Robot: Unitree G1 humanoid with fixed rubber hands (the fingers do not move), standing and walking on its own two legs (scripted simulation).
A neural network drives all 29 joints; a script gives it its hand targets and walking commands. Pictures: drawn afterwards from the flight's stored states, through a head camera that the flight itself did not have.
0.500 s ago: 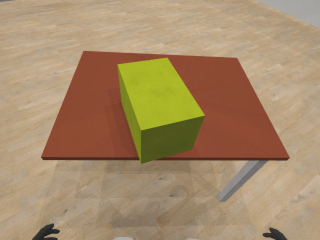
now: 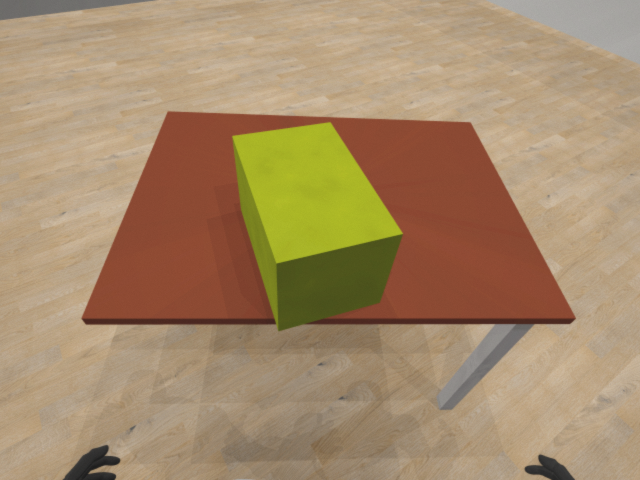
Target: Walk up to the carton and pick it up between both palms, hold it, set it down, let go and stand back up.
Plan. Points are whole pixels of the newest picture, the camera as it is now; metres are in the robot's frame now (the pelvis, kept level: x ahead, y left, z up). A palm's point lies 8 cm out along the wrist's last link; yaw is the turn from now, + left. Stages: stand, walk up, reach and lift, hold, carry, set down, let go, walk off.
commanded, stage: walk up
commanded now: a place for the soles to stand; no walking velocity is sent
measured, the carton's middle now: (306, 219) +0.54 +0.04 -0.04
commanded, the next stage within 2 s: none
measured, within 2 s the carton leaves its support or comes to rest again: neither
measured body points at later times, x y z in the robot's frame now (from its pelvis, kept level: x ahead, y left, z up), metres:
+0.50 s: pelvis +0.00 +0.00 +0.00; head -0.01 +0.01 +0.45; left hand +0.09 +0.31 -0.11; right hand +0.11 -0.32 -0.09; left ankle +0.00 +0.10 -0.71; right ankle +0.02 -0.13 -0.71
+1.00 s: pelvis -0.01 -0.01 +0.00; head -0.01 +0.00 +0.45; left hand +0.09 +0.30 -0.10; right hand +0.11 -0.33 -0.09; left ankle +0.00 +0.10 -0.71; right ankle +0.02 -0.13 -0.71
